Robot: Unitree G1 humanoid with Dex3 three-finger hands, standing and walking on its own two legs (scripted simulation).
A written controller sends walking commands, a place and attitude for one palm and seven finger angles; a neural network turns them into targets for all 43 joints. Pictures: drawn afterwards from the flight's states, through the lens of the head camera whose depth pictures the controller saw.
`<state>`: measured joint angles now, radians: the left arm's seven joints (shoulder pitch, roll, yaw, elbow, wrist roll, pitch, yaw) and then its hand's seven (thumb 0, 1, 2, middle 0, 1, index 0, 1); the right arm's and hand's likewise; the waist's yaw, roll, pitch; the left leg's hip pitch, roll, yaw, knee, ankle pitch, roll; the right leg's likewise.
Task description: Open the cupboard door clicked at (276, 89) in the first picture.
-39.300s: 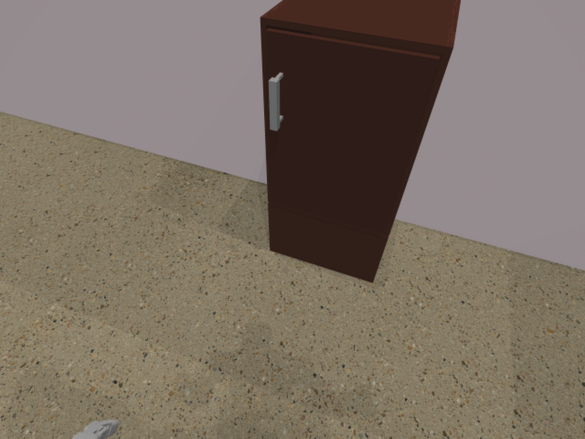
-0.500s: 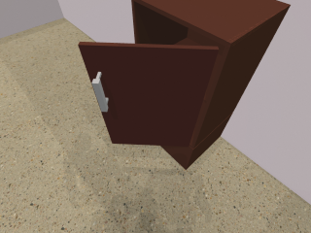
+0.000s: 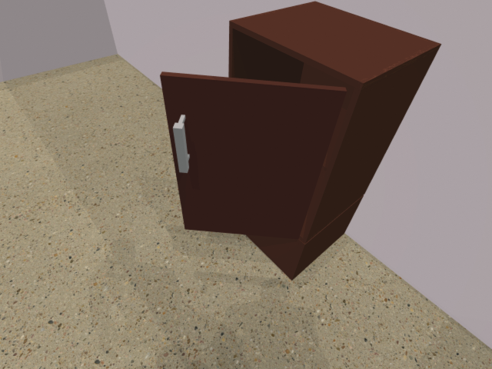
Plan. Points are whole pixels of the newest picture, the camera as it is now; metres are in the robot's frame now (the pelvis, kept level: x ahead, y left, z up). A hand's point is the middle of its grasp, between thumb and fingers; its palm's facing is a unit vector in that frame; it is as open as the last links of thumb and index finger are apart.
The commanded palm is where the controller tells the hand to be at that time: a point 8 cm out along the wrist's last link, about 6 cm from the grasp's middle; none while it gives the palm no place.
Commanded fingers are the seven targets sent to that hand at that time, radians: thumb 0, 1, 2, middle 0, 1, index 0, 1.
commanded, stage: come to a stop and stand still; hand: left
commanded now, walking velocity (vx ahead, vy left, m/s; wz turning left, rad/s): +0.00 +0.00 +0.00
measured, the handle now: (183, 144) +0.63 +0.20 -0.01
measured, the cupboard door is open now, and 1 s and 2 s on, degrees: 45 45 45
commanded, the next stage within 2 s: look again from close up in 0.46 s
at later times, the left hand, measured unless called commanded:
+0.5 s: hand out of the picture -0.05 +0.17 -0.18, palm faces +0.07 -0.99 -0.12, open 7.4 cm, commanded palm none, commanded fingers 0.00 0.90 0.90 -0.20 -0.30 -0.20 -0.30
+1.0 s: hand out of the picture -0.04 +0.17 -0.17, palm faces +0.08 -0.99 -0.15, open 7.4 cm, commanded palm none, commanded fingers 0.00 0.90 0.90 -0.20 -0.30 -0.20 -0.30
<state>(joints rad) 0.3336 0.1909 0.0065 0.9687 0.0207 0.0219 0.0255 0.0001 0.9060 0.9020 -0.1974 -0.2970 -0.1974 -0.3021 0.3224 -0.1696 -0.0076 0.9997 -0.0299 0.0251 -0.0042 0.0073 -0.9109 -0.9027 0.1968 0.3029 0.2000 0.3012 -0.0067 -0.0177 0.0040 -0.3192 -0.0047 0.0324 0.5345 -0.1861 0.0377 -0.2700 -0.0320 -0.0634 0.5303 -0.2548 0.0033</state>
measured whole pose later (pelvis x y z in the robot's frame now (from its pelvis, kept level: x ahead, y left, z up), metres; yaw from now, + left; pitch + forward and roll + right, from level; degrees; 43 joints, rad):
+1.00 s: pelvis +0.01 +0.01 +0.01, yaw +2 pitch -1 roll -1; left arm 0.40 0.14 0.00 1.08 0.02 -0.01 0.03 0.00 0.91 0.90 -0.19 -0.30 -0.19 -0.30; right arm 0.31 -0.13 -0.01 1.10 -0.02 0.01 -0.02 0.01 -0.92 -0.90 0.20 0.30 0.20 0.30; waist 0.01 -0.02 -0.01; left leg -0.29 -0.04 0.02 0.45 -0.15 0.05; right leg -0.24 -0.03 -0.01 0.46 -0.20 0.02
